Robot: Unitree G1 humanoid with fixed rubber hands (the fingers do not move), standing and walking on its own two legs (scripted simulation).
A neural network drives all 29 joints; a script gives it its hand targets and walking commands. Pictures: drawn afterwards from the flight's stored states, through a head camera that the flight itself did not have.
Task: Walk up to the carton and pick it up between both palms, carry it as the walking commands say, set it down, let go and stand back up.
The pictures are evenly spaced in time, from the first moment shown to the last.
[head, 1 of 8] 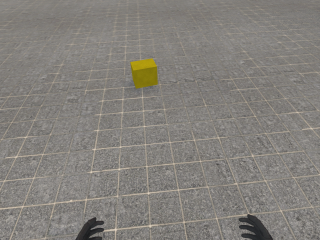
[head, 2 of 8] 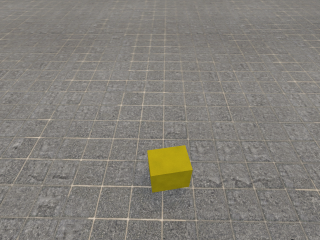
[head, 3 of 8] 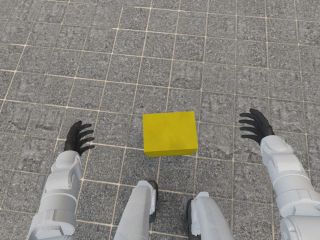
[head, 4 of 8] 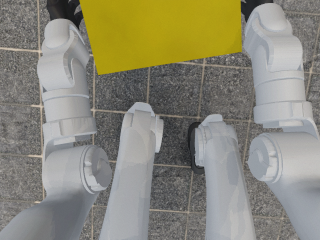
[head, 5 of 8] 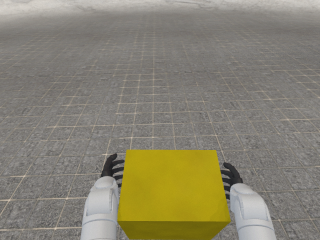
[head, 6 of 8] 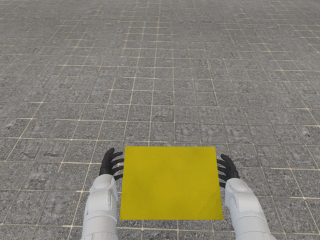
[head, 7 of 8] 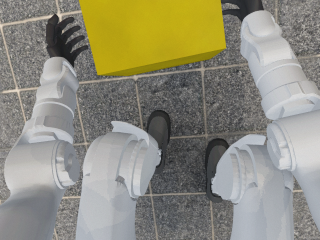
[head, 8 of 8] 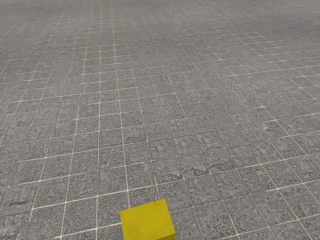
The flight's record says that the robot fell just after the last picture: no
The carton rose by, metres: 0.68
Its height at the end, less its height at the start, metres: +0.00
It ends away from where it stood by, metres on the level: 0.37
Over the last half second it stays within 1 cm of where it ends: yes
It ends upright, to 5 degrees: yes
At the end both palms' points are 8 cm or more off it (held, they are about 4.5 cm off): yes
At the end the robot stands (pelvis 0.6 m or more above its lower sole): yes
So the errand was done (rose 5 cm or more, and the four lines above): yes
